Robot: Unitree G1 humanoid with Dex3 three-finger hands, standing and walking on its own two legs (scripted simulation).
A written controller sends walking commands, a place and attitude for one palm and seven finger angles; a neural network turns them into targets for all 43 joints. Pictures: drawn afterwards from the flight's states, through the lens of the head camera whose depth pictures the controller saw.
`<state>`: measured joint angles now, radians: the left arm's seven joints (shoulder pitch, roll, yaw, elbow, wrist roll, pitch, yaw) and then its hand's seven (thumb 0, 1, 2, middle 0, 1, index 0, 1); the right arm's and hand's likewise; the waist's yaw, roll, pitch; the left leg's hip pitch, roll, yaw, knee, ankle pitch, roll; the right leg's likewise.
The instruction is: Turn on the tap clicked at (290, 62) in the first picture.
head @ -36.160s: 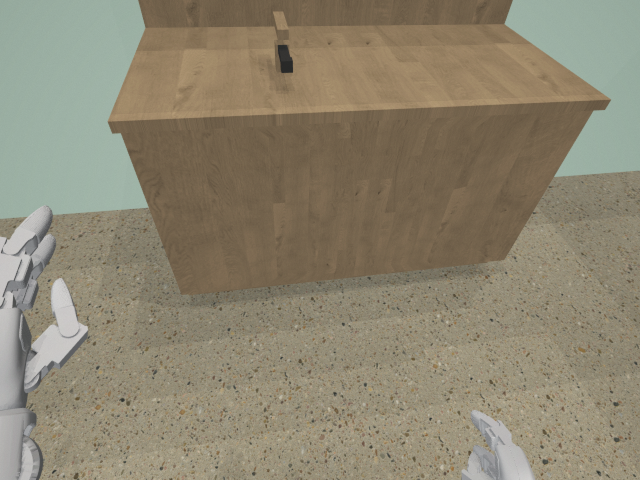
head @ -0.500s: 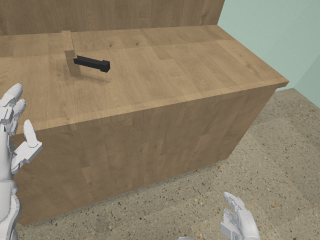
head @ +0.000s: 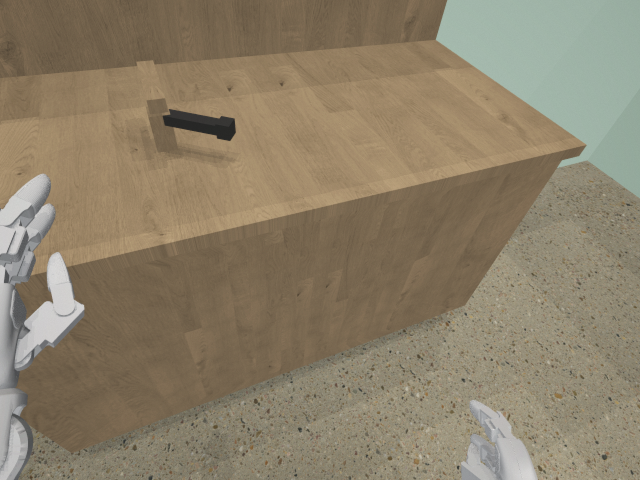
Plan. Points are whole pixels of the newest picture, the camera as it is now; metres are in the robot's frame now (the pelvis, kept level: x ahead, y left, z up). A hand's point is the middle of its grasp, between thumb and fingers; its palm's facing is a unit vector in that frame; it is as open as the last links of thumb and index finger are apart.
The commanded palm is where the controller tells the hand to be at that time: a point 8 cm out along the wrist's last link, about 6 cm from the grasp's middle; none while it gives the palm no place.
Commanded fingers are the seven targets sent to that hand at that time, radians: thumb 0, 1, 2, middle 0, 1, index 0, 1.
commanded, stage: come to a stop and stand still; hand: left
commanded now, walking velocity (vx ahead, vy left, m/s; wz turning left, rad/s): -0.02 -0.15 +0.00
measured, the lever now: (225, 128) +0.63 +0.21 +0.09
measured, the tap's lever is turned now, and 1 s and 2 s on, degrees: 55 55 55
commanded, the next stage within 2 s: look again from close up in 0.66 s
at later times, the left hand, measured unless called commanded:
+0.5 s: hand (76, 274) +0.25 +0.25 +0.18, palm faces +0.43 -0.82 -0.39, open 7.4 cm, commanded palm +0.19 +0.28 +0.19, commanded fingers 0.00 0.90 0.90 -0.20 -0.30 -0.20 -0.30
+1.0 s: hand (49, 274) +0.24 +0.27 +0.18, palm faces +0.45 -0.81 -0.37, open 7.4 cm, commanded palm +0.19 +0.30 +0.19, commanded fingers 0.00 0.90 0.90 -0.20 -0.30 -0.20 -0.30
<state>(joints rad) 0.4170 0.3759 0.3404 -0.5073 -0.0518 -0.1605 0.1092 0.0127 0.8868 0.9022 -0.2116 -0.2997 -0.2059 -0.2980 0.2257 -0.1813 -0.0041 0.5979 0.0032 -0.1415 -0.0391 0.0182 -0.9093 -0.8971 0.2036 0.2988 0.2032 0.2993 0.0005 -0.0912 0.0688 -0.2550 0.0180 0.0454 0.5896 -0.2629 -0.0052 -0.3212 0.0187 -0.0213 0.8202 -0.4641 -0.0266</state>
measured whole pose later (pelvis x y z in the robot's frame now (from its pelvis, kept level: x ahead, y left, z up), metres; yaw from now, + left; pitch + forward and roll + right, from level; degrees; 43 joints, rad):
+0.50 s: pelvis +0.04 +0.00 +0.01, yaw +2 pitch -2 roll +0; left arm 0.42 0.37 0.34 -0.49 -0.04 -0.16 0.14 0.02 0.88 0.90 -0.22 -0.30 -0.21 -0.30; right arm 0.19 -0.20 0.02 0.59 0.01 -0.13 -0.04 0.02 -0.91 -0.90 0.20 0.30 0.20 0.30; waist 0.02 -0.02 0.07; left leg -0.19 0.01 0.02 0.48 -0.25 -0.01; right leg -0.23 0.03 -0.08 0.48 -0.21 -0.06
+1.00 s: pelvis +0.04 +0.01 +0.02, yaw +2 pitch -1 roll +0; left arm 0.44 0.36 0.34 -0.47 -0.06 -0.14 0.15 0.01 0.89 0.90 -0.22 -0.30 -0.21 -0.30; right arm 0.19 -0.20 0.03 0.59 0.01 -0.08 -0.06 0.02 -0.91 -0.90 0.21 0.30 0.21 0.30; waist 0.03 0.01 0.05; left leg -0.18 0.00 0.03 0.44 -0.24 0.01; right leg -0.21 0.02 -0.07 0.40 -0.17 -0.03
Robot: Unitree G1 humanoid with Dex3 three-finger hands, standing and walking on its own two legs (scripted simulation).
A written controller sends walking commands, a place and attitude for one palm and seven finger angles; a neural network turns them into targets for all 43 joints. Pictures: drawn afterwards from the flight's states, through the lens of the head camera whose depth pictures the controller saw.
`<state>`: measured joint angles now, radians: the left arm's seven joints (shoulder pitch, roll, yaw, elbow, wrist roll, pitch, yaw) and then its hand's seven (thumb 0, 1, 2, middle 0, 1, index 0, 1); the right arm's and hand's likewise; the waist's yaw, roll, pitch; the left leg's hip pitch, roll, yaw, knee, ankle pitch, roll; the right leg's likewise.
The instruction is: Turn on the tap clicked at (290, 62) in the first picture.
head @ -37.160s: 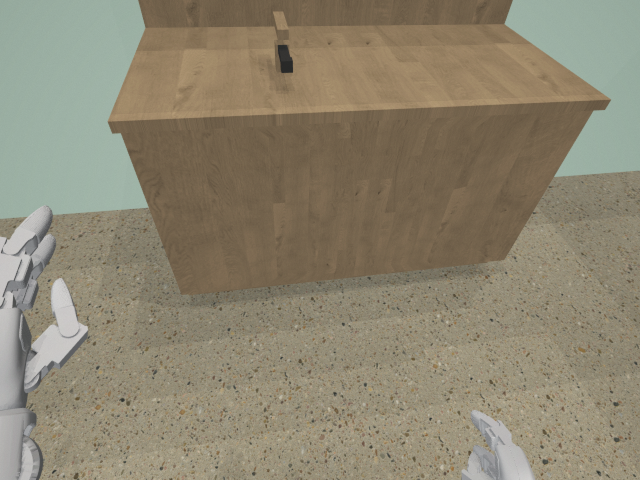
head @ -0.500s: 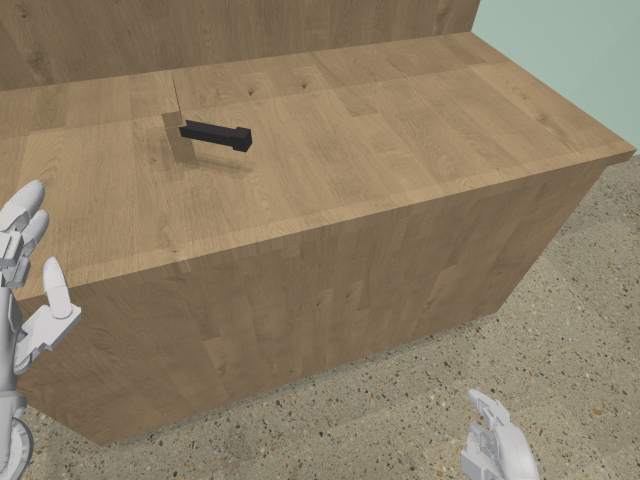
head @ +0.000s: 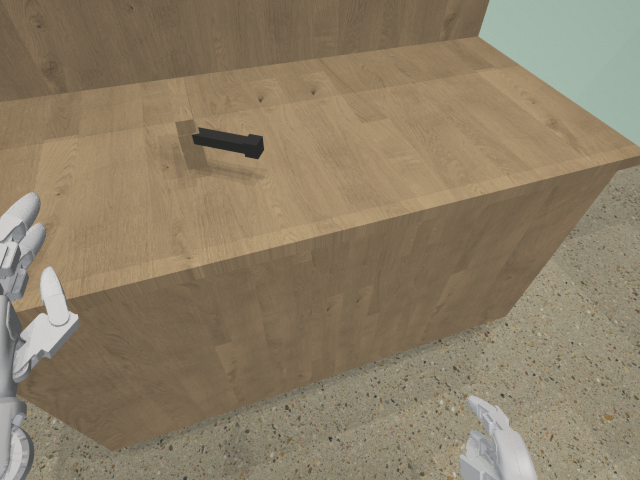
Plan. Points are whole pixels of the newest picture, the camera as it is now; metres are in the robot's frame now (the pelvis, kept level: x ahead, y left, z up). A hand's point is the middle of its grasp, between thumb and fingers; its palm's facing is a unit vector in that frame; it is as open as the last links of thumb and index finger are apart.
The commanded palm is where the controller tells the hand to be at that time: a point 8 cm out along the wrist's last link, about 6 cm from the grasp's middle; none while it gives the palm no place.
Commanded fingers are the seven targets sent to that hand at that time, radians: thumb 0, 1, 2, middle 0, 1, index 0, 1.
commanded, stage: look again from close up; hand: left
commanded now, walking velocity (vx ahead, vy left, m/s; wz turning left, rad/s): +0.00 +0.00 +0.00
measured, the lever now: (253, 146) +0.60 +0.17 +0.08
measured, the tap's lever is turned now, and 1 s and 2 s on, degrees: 55 55 55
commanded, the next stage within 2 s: shuffle to correct the standing spot in 0.04 s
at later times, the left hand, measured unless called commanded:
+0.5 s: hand (99, 298) +0.24 +0.24 +0.15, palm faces +0.45 -0.82 -0.36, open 7.4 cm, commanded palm +0.18 +0.27 +0.17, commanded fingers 0.00 0.90 0.90 -0.20 -0.30 -0.20 -0.30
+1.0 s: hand (209, 226) +0.34 +0.16 +0.16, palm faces +0.40 -0.77 -0.50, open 7.4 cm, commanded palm +0.28 +0.19 +0.17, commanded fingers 0.00 0.90 0.90 -0.20 -0.30 -0.20 -0.30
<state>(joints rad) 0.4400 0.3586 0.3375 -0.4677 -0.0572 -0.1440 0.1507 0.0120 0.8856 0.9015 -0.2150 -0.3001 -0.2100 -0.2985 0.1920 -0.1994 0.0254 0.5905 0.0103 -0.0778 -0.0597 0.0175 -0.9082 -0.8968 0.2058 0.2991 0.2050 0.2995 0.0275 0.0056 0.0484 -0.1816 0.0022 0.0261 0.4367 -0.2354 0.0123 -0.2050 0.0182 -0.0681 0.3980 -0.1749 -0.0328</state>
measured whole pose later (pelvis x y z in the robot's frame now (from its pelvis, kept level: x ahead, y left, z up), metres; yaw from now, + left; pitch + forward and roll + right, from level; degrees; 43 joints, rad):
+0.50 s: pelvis +0.03 -0.01 -0.01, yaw +2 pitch +0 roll -2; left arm 0.42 0.36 0.34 -0.46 -0.05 -0.13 0.15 0.01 0.89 0.90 -0.21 -0.30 -0.21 -0.30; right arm 0.23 -0.18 0.02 0.61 0.02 -0.06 -0.04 0.02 -0.91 -0.90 0.21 0.30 0.21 0.30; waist 0.02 0.02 0.02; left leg -0.30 0.04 -0.01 0.74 -0.39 0.00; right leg -0.23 0.07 -0.09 0.53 -0.30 -0.07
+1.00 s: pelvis +0.13 -0.09 -0.03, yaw +2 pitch -1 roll -1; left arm 0.46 0.44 0.41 -0.59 -0.05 -0.16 0.12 0.01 0.89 0.90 -0.21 -0.30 -0.21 -0.30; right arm 0.18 -0.18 0.02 0.60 0.03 -0.07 -0.02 0.02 -0.91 -0.90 0.21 0.30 0.21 0.30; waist 0.03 0.03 0.12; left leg -0.43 0.12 0.00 1.08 -0.53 -0.03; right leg -0.41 -0.03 -0.10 0.69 -0.26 -0.03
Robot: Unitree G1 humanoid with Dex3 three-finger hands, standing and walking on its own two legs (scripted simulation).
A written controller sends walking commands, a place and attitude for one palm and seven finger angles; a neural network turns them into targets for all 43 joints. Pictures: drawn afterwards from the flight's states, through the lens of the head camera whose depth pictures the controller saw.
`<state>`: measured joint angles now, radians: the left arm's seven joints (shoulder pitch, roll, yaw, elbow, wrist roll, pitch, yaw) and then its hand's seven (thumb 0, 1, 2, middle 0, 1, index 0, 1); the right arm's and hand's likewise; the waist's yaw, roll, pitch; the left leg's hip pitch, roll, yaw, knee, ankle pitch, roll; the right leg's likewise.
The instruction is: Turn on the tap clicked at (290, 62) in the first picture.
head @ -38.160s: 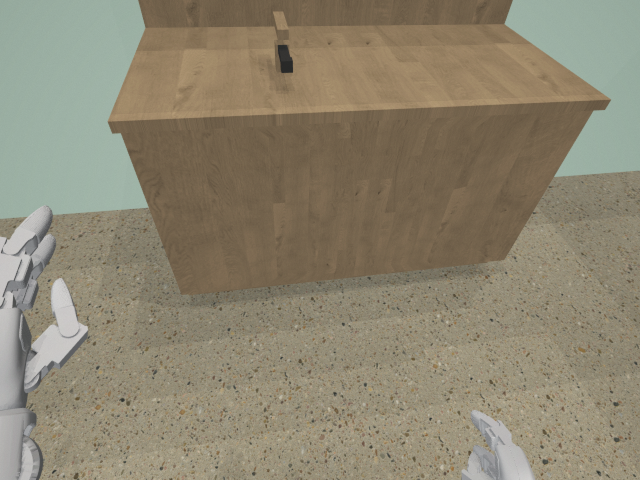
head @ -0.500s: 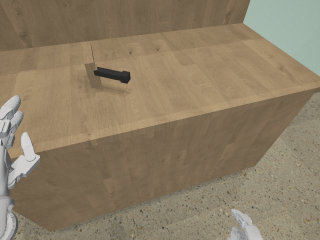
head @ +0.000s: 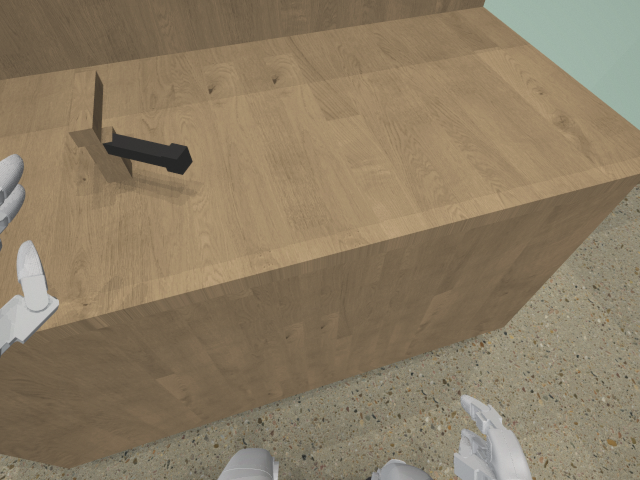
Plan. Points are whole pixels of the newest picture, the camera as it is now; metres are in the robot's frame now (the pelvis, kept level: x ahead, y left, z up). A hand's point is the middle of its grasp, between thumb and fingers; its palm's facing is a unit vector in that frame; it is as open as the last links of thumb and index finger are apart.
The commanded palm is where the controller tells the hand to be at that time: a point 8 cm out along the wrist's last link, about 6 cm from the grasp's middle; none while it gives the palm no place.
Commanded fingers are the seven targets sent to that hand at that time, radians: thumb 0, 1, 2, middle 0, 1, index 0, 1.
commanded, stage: shuffle to correct the standing spot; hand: left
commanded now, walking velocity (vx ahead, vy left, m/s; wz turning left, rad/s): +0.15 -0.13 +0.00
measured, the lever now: (177, 158) +0.48 +0.24 +0.10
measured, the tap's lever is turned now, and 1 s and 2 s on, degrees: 55 55 55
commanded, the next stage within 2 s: come to a stop and stand still in 0.20 s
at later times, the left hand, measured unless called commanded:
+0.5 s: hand (205, 237) +0.29 +0.13 +0.19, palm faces +0.41 -0.79 -0.46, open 7.4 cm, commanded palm +0.23 +0.17 +0.20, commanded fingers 0.00 0.90 0.90 -0.20 -0.30 -0.20 -0.30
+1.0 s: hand (147, 297) +0.23 +0.17 +0.19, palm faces +0.48 -0.78 -0.39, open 7.4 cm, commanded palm +0.19 +0.19 +0.20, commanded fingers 0.00 0.90 0.90 -0.20 -0.30 -0.20 -0.30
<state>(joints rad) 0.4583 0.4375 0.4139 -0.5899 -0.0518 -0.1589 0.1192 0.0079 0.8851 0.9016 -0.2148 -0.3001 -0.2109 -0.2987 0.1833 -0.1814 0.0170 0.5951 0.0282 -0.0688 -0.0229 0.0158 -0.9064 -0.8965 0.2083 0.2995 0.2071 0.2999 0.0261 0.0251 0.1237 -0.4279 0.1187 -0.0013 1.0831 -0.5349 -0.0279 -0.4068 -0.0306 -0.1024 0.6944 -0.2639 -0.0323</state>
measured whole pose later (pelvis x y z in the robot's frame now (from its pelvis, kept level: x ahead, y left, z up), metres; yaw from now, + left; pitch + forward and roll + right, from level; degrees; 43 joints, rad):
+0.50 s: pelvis +0.07 -0.11 +0.01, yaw +1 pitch -2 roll +1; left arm 0.44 0.37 0.36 -0.50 -0.04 -0.14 0.14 0.01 0.89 0.90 -0.21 -0.30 -0.21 -0.30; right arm 0.17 -0.21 0.01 0.62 0.02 -0.08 -0.03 0.02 -0.91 -0.90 0.21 0.30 0.21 0.30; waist 0.02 0.04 0.08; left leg -0.39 0.07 0.01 0.98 -0.46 -0.04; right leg -0.35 -0.02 -0.12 0.62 -0.25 -0.06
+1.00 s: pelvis +0.04 -0.10 +0.02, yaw +2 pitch -3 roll +1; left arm 0.49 0.37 0.35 -0.51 -0.04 -0.12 0.18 0.01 0.88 0.90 -0.22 -0.30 -0.21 -0.30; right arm 0.23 -0.22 0.01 0.59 0.03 -0.06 -0.06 0.02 -0.91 -0.90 0.20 0.30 0.20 0.30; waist 0.03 -0.02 0.03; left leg -0.21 0.03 0.08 0.52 -0.26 0.00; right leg -0.33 -0.04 -0.11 0.51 -0.17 -0.02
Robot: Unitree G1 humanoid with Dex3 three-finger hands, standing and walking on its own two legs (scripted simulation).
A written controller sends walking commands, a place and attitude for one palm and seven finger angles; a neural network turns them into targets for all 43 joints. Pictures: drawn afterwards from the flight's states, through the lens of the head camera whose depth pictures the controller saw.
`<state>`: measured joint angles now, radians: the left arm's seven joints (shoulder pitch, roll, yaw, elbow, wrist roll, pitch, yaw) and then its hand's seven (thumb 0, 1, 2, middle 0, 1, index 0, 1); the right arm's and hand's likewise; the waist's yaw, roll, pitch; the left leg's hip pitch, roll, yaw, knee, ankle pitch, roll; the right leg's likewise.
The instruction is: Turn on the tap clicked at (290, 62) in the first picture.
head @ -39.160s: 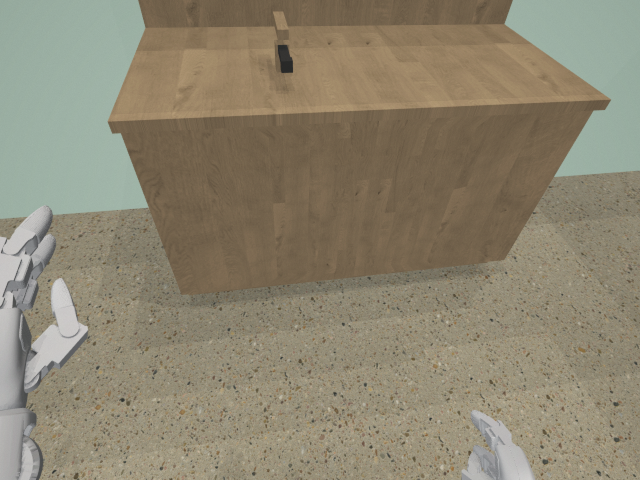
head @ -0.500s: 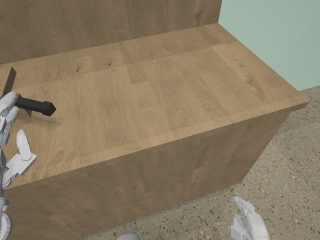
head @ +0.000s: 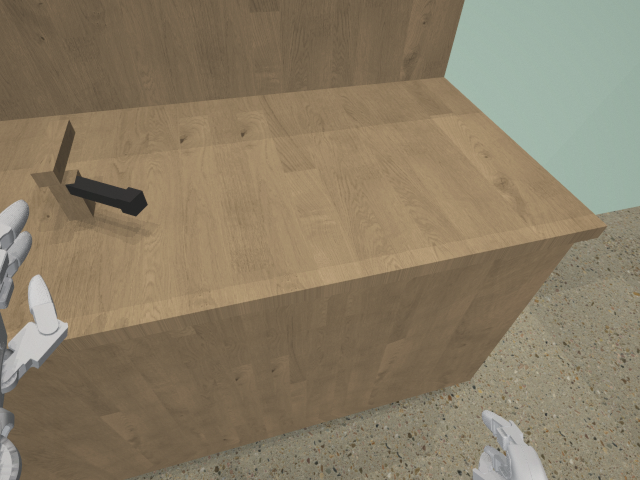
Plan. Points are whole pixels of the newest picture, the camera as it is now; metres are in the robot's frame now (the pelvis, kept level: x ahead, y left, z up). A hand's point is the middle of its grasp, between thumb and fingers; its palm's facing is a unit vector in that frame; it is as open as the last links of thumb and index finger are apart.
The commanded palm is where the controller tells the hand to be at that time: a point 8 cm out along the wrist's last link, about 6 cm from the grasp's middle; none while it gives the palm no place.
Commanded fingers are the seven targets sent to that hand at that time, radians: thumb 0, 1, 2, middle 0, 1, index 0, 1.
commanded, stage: come to a stop and stand still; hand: left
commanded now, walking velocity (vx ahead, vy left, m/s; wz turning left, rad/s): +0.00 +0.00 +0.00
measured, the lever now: (132, 201) +0.45 +0.33 +0.08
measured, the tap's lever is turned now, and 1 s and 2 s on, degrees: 55 55 55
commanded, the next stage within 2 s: look again from close up in 0.30 s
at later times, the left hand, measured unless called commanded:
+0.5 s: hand out of the picture +0.23 +0.32 +0.19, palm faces +0.55 -0.74 -0.39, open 7.4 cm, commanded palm +0.14 +0.30 +0.18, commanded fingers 0.00 0.90 0.90 -0.20 -0.30 -0.20 -0.30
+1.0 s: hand (57, 256) +0.27 +0.29 +0.18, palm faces +0.37 -0.85 -0.38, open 7.4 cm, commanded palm +0.20 +0.34 +0.18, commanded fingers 0.00 0.90 0.90 -0.20 -0.30 -0.20 -0.30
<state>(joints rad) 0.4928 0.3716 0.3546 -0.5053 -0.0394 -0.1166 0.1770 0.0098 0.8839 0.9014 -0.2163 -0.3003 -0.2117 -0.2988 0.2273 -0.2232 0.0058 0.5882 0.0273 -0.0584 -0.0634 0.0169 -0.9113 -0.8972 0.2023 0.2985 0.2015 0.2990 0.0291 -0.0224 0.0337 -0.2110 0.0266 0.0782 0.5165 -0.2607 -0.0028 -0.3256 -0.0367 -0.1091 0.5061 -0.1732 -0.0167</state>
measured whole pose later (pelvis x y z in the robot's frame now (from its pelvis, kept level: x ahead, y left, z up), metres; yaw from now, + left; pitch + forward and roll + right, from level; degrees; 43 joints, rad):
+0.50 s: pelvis -0.01 +0.01 +0.00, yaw +2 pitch -2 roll +1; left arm 0.15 0.47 0.44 -0.26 -0.02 -0.20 0.11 0.01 0.88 0.90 -0.22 -0.30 -0.21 -0.30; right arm 0.23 -0.19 0.03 0.64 0.02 -0.14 -0.04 0.02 -0.91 -0.90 0.21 0.30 0.21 0.30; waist 0.07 -0.04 0.07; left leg -0.24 0.00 0.07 0.50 -0.23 0.02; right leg -0.32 0.01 0.00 0.44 -0.08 -0.02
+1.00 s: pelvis +0.05 +0.06 +0.00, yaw +1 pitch +0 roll -1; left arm 0.42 0.37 0.37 -0.51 -0.04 -0.28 0.10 0.01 0.89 0.90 -0.21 -0.30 -0.21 -0.30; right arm 0.17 -0.22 0.00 0.55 0.01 -0.15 0.00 0.02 -0.91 -0.90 0.21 0.30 0.21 0.30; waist 0.00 -0.02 0.06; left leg -0.21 -0.02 0.09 0.55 -0.35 0.06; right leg -0.30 -0.01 0.03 0.50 -0.20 0.04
